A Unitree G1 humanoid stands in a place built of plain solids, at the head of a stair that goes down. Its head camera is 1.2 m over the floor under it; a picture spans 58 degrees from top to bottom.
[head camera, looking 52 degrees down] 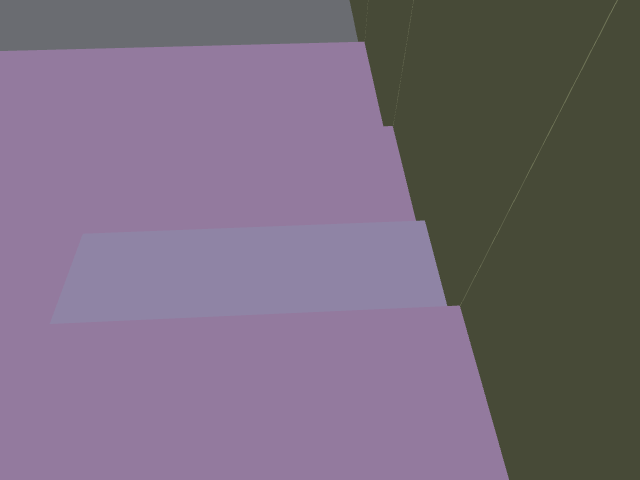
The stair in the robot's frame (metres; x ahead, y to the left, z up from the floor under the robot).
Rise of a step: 0.11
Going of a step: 0.59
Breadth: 1.34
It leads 3 degrees to the left of straight ahead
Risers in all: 3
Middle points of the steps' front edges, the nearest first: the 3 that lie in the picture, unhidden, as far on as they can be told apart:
0.64 0.23 0.00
1.09 0.25 -0.11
1.83 0.29 -0.21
